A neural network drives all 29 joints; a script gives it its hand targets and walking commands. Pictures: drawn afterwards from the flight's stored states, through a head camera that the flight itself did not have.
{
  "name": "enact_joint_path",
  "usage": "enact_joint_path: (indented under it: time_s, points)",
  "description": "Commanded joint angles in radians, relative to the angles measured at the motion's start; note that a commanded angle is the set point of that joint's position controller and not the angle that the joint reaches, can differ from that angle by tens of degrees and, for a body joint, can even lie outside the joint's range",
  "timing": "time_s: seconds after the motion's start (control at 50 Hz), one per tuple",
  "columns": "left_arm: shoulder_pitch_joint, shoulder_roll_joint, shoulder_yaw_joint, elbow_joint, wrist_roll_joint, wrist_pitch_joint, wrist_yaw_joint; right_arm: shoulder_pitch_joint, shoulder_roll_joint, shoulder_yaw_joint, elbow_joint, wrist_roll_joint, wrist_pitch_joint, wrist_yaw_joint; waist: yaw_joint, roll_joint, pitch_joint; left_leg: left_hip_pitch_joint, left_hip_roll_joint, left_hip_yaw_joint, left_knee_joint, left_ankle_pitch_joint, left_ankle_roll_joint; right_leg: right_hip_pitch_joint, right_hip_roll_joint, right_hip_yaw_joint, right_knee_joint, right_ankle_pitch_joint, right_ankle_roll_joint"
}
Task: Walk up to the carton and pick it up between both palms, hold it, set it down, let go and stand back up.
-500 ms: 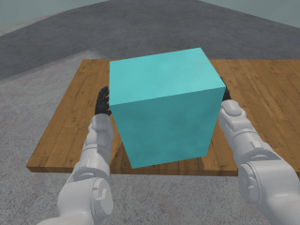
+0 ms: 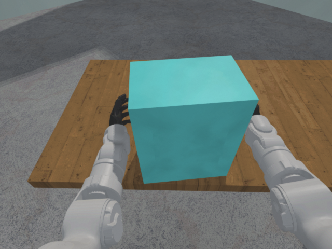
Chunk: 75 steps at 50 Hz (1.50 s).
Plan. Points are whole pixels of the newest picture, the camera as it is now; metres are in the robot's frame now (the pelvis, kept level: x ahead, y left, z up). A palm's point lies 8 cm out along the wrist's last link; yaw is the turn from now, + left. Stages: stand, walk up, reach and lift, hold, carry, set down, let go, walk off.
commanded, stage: set down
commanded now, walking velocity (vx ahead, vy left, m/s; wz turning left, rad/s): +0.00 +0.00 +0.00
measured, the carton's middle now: (183, 125) +0.40 -0.02 +0.08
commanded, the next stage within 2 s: none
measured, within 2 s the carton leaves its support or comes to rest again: neither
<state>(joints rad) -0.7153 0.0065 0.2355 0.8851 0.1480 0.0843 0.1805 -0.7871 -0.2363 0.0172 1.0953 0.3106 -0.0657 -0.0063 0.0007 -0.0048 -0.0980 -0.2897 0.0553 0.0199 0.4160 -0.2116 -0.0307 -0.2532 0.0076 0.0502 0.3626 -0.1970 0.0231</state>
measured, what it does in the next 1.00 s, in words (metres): stands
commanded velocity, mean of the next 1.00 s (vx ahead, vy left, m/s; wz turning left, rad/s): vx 0.00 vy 0.00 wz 0.00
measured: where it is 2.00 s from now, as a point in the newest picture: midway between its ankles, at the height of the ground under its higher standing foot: outside the picture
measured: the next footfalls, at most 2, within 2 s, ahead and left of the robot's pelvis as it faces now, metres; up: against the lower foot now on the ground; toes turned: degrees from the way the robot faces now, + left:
none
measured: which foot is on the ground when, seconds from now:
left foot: down 0.00-1.00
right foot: down 0.00-1.00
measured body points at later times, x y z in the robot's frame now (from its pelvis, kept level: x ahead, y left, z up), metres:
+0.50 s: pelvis -0.02 +0.00 +0.00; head -0.02 +0.01 +0.45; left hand +0.39 +0.18 +0.14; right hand +0.42 -0.19 +0.15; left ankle -0.01 +0.13 -0.74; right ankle -0.01 -0.14 -0.74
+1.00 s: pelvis -0.03 +0.00 +0.00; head -0.04 +0.01 +0.45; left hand +0.39 +0.19 +0.20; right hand +0.41 -0.21 +0.20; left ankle -0.01 +0.13 -0.74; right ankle -0.01 -0.14 -0.74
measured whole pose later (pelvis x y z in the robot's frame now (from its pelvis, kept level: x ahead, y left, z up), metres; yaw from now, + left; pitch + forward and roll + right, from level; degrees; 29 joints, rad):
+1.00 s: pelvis -0.03 +0.00 +0.00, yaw +0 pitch +3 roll -1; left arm -0.86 0.16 0.20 0.52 -0.01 0.64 0.18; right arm -0.94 -0.43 0.05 0.90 0.44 0.32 0.04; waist 0.02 0.00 -0.10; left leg -0.29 0.06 0.02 0.42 -0.17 -0.03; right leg -0.25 0.01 0.05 0.36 -0.16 0.02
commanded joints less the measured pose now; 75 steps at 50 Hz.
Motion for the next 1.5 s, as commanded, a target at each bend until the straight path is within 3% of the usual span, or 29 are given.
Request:
enact_joint_path:
  time_s: [0.0, 0.32, 0.36, 0.38, 0.4, 0.44, 0.46, 0.56, 0.62, 0.64, 0.66, 0.68, 0.7, 0.76, 0.8, 0.94, 0.96, 1.04, 1.1, 1.14, 1.18, 1.24, 1.26, 1.32, 1.34, 1.36, 1.38, 1.42, 1.48]
  points:
    - [-0.362, 0.219, -0.040, -0.153, -0.175, -0.007, 0.021, -0.508, -0.249, 0.131, -0.177, 0.105, -0.034, -0.016, 0.201, -0.013, -0.387, 0.202, -0.047, 0.070, 0.040, 0.497, -0.063, 0.130, 0.112, -0.083, -0.004, 0.399, -0.037]
    - [-0.403, 0.275, -0.055, -0.312, -0.245, 0.135, 0.020, -0.552, -0.360, 0.088, -0.333, 0.121, 0.064, -0.010, 0.175, -0.025, -0.393, 0.216, -0.052, 0.054, 0.040, 0.471, -0.069, 0.112, 0.111, -0.076, 0.007, 0.342, -0.038]
    - [-0.444, 0.306, -0.056, -0.462, -0.260, 0.181, 0.025, -0.564, -0.401, 0.070, -0.410, 0.139, 0.090, -0.007, 0.174, 0.012, -0.481, 0.263, -0.053, 0.055, 0.032, 0.512, -0.082, 0.153, 0.117, -0.078, -0.005, 0.379, -0.041]
    - [-0.445, 0.293, -0.069, -0.376, -0.259, 0.202, 0.020, -0.564, -0.388, 0.075, -0.316, 0.141, 0.111, 0.000, 0.163, 0.005, -0.386, 0.246, -0.054, 0.046, 0.034, 0.489, -0.079, 0.116, 0.117, -0.083, -0.003, 0.345, -0.038]
    - [-0.456, 0.317, -0.061, -0.491, -0.264, 0.233, 0.023, -0.579, -0.425, 0.067, -0.406, 0.151, 0.123, 0.003, 0.169, 0.005, -0.451, 0.283, -0.053, 0.047, 0.025, 0.515, -0.084, 0.143, 0.124, -0.084, -0.006, 0.370, -0.039]
    - [-0.467, 0.317, -0.072, -0.448, -0.269, 0.269, 0.019, -0.604, -0.413, 0.069, -0.366, 0.151, 0.158, 0.009, 0.170, 0.003, -0.394, 0.254, -0.052, 0.046, 0.016, 0.441, -0.077, 0.117, 0.114, -0.086, -0.014, 0.292, -0.045]
    - [-0.472, 0.302, -0.094, -0.391, -0.278, 0.288, 0.018, -0.607, -0.405, 0.063, -0.318, 0.149, 0.179, 0.014, 0.141, -0.004, -0.329, 0.238, -0.056, 0.041, 0.011, 0.383, -0.076, 0.087, 0.109, -0.088, -0.018, 0.246, -0.047]
    - [-0.529, 0.365, -0.070, -0.501, -0.289, 0.361, 0.020, -0.639, -0.437, 0.076, -0.426, 0.168, 0.235, 0.036, 0.167, -0.028, -0.405, 0.227, -0.064, 0.048, -0.030, 0.356, -0.061, 0.179, 0.099, -0.074, -0.027, 0.273, -0.031]
    - [-0.564, 0.368, -0.061, -0.396, -0.282, 0.382, 0.019, -0.655, -0.433, 0.059, -0.317, 0.160, 0.263, 0.043, 0.167, -0.038, -0.314, 0.171, -0.064, 0.046, -0.039, 0.273, -0.052, 0.128, 0.090, -0.080, -0.024, 0.198, -0.022]
    - [-0.552, 0.390, -0.044, -0.530, -0.285, 0.403, 0.025, -0.635, -0.458, 0.059, -0.439, 0.169, 0.265, 0.044, 0.183, -0.042, -0.405, 0.219, -0.061, 0.048, -0.040, 0.320, -0.056, 0.181, 0.094, -0.076, -0.026, 0.256, -0.019]
    - [-0.579, 0.373, -0.060, -0.410, -0.289, 0.414, 0.019, -0.676, -0.449, 0.050, -0.348, 0.163, 0.285, 0.045, 0.163, -0.053, -0.310, 0.168, -0.064, 0.046, -0.040, 0.267, -0.049, 0.144, 0.086, -0.076, -0.026, 0.197, -0.020]
    - [-0.548, 0.399, -0.030, -0.554, -0.276, 0.431, 0.024, -0.625, -0.467, 0.065, -0.448, 0.174, 0.285, 0.048, 0.191, -0.031, -0.412, 0.220, -0.063, 0.055, -0.048, 0.333, -0.055, 0.212, 0.092, -0.067, -0.027, 0.277, -0.023]
    - [-0.583, 0.384, -0.053, -0.451, -0.281, 0.439, 0.016, -0.664, -0.469, 0.039, -0.376, 0.163, 0.293, 0.047, 0.160, -0.044, -0.339, 0.187, -0.063, 0.051, -0.044, 0.294, -0.054, 0.164, 0.086, -0.076, -0.034, 0.234, -0.020]
    - [-0.567, 0.397, -0.040, -0.541, -0.281, 0.466, 0.017, -0.639, -0.486, 0.053, -0.440, 0.183, 0.309, 0.057, 0.174, -0.025, -0.412, 0.221, -0.062, 0.051, -0.059, 0.304, -0.055, 0.191, 0.089, -0.073, -0.039, 0.251, -0.024]
    - [-0.586, 0.391, -0.047, -0.442, -0.289, 0.486, 0.009, -0.682, -0.488, 0.054, -0.410, 0.179, 0.326, 0.060, 0.166, -0.049, -0.324, 0.170, -0.064, 0.050, -0.058, 0.274, -0.048, 0.174, 0.085, -0.074, -0.036, 0.212, -0.019]
    - [-0.501, 0.390, -0.042, -0.582, -0.279, 0.540, -0.013, -0.582, -0.534, 0.040, -0.477, 0.200, 0.346, 0.063, 0.125, -0.019, -0.412, 0.248, -0.068, 0.045, -0.053, 0.412, -0.060, 0.245, 0.094, -0.078, -0.032, 0.361, -0.020]
    - [-0.546, 0.397, -0.030, -0.529, -0.277, 0.539, -0.014, -0.638, -0.530, 0.044, -0.455, 0.199, 0.356, 0.064, 0.134, -0.029, -0.381, 0.217, -0.071, 0.047, -0.055, 0.367, -0.054, 0.219, 0.093, -0.081, -0.033, 0.319, -0.018]
    - [-0.330, 0.337, -0.009, -0.603, -0.240, 0.562, -0.034, -0.439, -0.520, 0.067, -0.498, 0.210, 0.356, 0.069, 0.111, -0.044, -0.374, 0.267, -0.068, 0.034, -0.068, 0.442, -0.048, 0.298, 0.097, -0.077, -0.029, 0.413, -0.016]
    - [-0.348, 0.354, 0.006, -0.673, -0.237, 0.564, -0.040, -0.453, -0.526, 0.051, -0.529, 0.211, 0.357, 0.069, 0.108, -0.020, -0.389, 0.266, -0.075, 0.040, -0.070, 0.425, -0.049, 0.281, 0.094, -0.081, -0.026, 0.393, -0.013]
    - [-0.257, 0.321, -0.005, -0.734, -0.229, 0.573, -0.057, -0.360, -0.531, 0.043, -0.554, 0.215, 0.348, 0.071, 0.069, -0.020, -0.368, 0.299, -0.075, 0.030, -0.062, 0.472, -0.050, 0.294, 0.103, -0.089, -0.025, 0.433, -0.021]
    - [-0.369, 0.355, 0.000, -0.768, -0.256, 0.579, -0.054, -0.479, -0.540, -0.006, -0.639, 0.195, 0.352, 0.063, 0.064, -0.010, -0.408, 0.258, -0.082, 0.034, -0.060, 0.403, -0.045, 0.254, 0.098, -0.087, -0.027, 0.361, -0.016]
    - [-0.225, 0.338, -0.023, -0.856, -0.264, 0.578, -0.057, -0.332, -0.523, -0.023, -0.677, 0.194, 0.345, 0.065, 0.039, -0.021, -0.378, 0.293, -0.080, 0.016, -0.062, 0.394, -0.041, 0.249, 0.096, -0.086, -0.032, 0.335, -0.027]
    - [-0.367, 0.364, -0.029, -0.877, -0.295, 0.580, -0.053, -0.484, -0.549, -0.044, -0.737, 0.186, 0.353, 0.064, 0.041, -0.012, -0.407, 0.253, -0.081, 0.019, -0.053, 0.361, -0.040, 0.225, 0.098, -0.090, -0.021, 0.296, -0.025]
    - [-0.203, 0.322, -0.056, -0.915, -0.301, 0.583, -0.043, -0.317, -0.533, -0.066, -0.741, 0.183, 0.352, 0.073, 0.015, -0.004, -0.367, 0.262, -0.076, 0.001, -0.063, 0.300, -0.036, 0.213, 0.093, -0.092, -0.030, 0.245, -0.040]
    - [-0.313, 0.358, -0.046, -0.913, -0.321, 0.587, -0.045, -0.437, -0.543, -0.090, -0.801, 0.177, 0.361, 0.067, 0.028, -0.021, -0.381, 0.222, -0.079, 0.013, -0.064, 0.252, -0.029, 0.190, 0.088, -0.083, -0.029, 0.195, -0.038]
    - [-0.190, 0.316, -0.062, -0.878, -0.312, 0.586, -0.043, -0.293, -0.520, -0.082, -0.729, 0.167, 0.364, 0.071, 0.002, -0.029, -0.326, 0.238, -0.074, -0.001, -0.077, 0.237, -0.028, 0.190, 0.088, -0.088, -0.034, 0.193, -0.043]
    - [-0.304, 0.347, -0.050, -0.877, -0.316, 0.590, -0.041, -0.410, -0.543, -0.109, -0.752, 0.161, 0.371, 0.070, 0.020, -0.020, -0.315, 0.193, -0.071, 0.006, -0.088, 0.162, -0.024, 0.150, 0.081, -0.081, -0.043, 0.116, -0.041]
    - [-0.165, 0.308, -0.039, -0.899, -0.291, 0.595, -0.037, -0.254, -0.511, -0.085, -0.733, 0.160, 0.376, 0.076, 0.031, -0.028, -0.303, 0.207, -0.065, 0.003, -0.099, 0.161, -0.017, 0.191, 0.076, -0.067, -0.042, 0.134, -0.045]
    - [-0.231, 0.316, -0.027, -0.826, -0.291, 0.604, -0.036, -0.319, -0.512, -0.118, -0.716, 0.146, 0.394, 0.076, 0.041, -0.045, -0.255, 0.145, -0.067, 0.012, -0.122, 0.020, -0.005, 0.129, 0.069, -0.061, -0.056, -0.006, -0.041]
